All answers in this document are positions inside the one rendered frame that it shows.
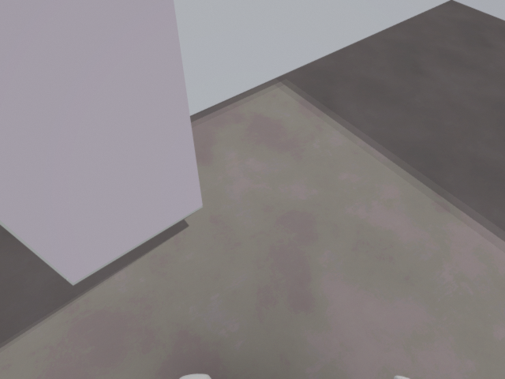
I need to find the fridge door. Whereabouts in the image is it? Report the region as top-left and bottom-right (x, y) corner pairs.
(0, 0), (203, 283)

